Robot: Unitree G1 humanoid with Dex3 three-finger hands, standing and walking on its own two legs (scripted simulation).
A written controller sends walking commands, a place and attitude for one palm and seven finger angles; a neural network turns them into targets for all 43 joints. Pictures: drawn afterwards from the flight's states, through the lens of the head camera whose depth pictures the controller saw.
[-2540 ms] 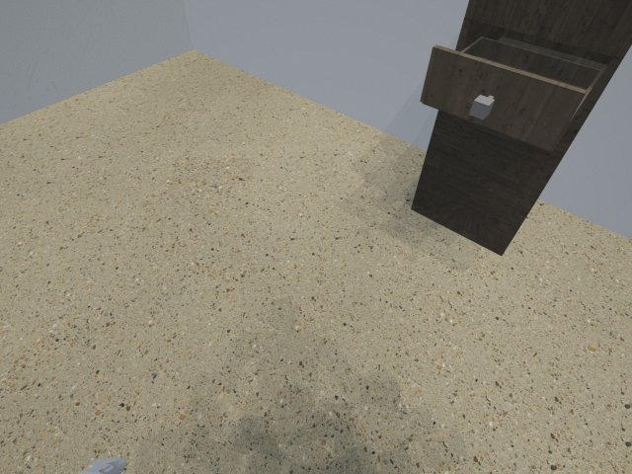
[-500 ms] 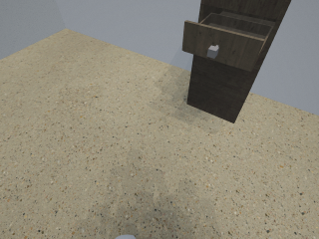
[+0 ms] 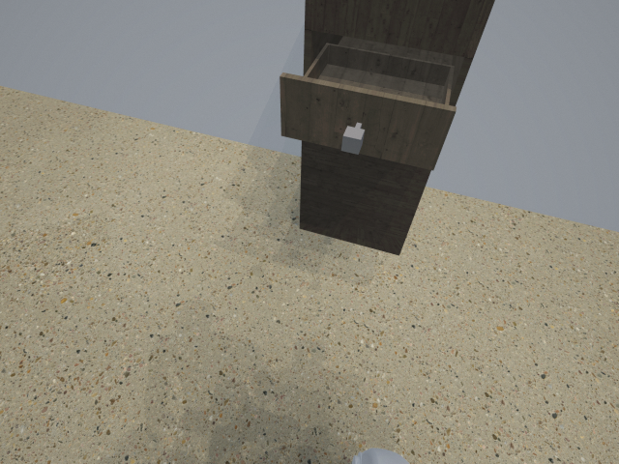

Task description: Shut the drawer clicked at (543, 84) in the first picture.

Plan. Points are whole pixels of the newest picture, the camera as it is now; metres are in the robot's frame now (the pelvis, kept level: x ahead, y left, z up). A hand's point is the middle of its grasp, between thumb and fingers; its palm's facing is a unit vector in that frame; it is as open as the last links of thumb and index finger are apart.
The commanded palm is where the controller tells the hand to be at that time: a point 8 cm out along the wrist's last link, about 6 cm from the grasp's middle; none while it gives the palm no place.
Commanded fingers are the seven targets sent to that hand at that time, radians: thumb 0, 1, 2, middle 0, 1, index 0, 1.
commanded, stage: turn to face it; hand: left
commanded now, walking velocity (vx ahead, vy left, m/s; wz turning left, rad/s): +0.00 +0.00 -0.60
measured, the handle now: (355, 135) +0.78 -0.03 -0.03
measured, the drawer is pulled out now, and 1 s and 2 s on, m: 0.25 0.25 0.25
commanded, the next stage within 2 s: take the last steps up to it in 0.24 s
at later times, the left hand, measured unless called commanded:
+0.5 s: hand (235, 388) +0.25 +0.14 -0.17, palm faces -0.16 -0.97 -0.16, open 7.3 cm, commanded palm none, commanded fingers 0.00 0.90 0.90 -0.20 -0.30 -0.20 -0.30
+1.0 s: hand (292, 327) +0.38 +0.06 -0.18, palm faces -0.28 -0.95 -0.16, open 7.3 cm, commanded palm none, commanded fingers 0.00 0.90 0.90 -0.20 -0.30 -0.20 -0.30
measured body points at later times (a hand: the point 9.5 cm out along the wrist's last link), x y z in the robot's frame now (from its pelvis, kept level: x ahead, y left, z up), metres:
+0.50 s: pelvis +0.12 -0.01 +0.00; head +0.14 +0.00 +0.45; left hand +0.26 +0.19 -0.15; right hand +0.12 -0.26 -0.15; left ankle +0.15 +0.10 -0.72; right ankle +0.15 -0.13 -0.73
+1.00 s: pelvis +0.25 -0.09 -0.01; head +0.29 -0.10 +0.44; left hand +0.39 +0.11 -0.17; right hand +0.07 -0.24 -0.15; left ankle +0.17 +0.09 -0.72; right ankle +0.29 -0.20 -0.74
